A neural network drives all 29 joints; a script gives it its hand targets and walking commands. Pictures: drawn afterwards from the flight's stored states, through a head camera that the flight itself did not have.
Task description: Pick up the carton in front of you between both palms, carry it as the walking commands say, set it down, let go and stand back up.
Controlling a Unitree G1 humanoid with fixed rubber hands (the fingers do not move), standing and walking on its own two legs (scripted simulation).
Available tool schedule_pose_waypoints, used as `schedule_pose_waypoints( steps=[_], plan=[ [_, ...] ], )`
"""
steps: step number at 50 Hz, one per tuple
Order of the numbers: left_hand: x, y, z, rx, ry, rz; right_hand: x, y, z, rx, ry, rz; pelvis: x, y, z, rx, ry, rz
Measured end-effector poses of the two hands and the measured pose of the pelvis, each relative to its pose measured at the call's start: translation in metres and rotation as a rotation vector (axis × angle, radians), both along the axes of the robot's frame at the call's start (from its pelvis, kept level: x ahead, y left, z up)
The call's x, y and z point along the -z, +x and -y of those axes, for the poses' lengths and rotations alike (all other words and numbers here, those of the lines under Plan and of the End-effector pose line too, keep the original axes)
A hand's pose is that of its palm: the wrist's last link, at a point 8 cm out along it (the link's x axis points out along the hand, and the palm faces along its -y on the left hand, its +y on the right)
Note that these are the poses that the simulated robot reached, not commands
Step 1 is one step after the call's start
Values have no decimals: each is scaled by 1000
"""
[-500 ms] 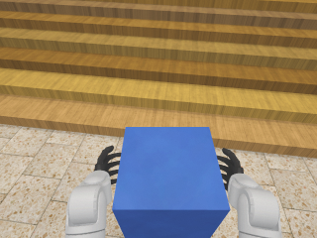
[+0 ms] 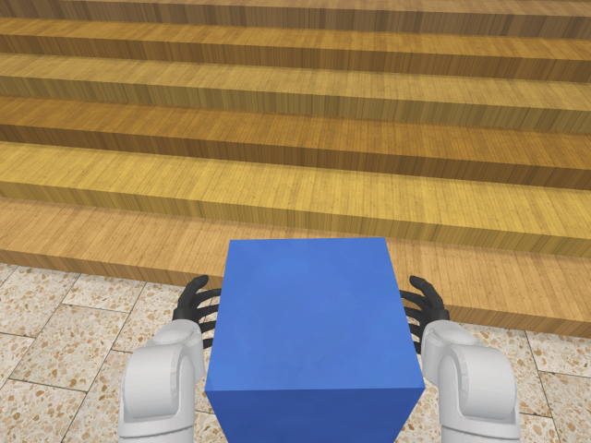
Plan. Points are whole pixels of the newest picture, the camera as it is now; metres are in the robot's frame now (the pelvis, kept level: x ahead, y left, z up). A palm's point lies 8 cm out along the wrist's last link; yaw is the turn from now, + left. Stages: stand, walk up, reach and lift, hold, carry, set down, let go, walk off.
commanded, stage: carry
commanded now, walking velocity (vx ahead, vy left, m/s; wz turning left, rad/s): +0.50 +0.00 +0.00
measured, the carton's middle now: (308, 352) +0.28 +0.00 -0.01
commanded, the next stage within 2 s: none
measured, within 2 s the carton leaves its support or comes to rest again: neither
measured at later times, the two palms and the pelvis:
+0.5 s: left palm (229, 121) +0.66 +0.15 +0.13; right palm (393, 129) +0.62 -0.15 +0.13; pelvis +0.33 +0.03 -0.01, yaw -4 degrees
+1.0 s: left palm (255, 46) +1.03 +0.14 +0.13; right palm (371, 46) +1.04 -0.16 +0.12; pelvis +0.64 -0.02 -0.01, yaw -2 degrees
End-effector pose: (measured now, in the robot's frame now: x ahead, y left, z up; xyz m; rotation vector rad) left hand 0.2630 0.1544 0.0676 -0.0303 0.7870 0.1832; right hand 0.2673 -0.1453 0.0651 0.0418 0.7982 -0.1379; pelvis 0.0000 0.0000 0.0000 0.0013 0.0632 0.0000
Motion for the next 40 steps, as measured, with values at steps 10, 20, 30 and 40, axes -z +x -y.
schedule_pose_waypoints(
  steps=[10, 20, 30, 40],
  plan=[
    [-28, 122, 8, 7, 11, 67, -21, 117, 8, -4, -1, 68, -16, 123, 4, 22, 39, -12],
    [-48, 307, 2, 72, -49, 266, -52, 280, 1, 101, -8, 266, 22, 275, -21, 64, 22, 21],
    [-80, 479, 6, 141, -33, 168, -85, 436, 4, 114, -58, 165, -5, 381, -34, 69, -10, -8],
    [-102, 645, 13, 107, 17, 146, -104, 620, 13, 34, -68, 143, 1, 514, -10, 42, -3, -28]
  ],
)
